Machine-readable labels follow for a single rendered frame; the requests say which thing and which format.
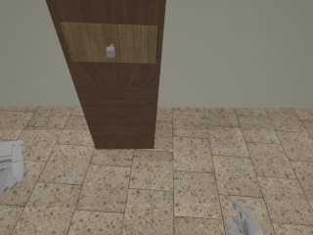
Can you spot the cabinet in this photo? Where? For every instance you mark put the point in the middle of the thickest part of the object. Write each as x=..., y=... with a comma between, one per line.
x=118, y=100

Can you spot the robot right hand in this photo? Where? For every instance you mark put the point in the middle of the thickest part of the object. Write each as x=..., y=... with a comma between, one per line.
x=249, y=226

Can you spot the handle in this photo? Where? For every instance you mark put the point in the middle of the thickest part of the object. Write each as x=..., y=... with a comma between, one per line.
x=110, y=51

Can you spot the robot left hand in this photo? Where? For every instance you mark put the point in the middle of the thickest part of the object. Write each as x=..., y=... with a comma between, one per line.
x=11, y=165

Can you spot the drawer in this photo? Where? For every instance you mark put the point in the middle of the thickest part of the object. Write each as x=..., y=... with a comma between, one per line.
x=133, y=43

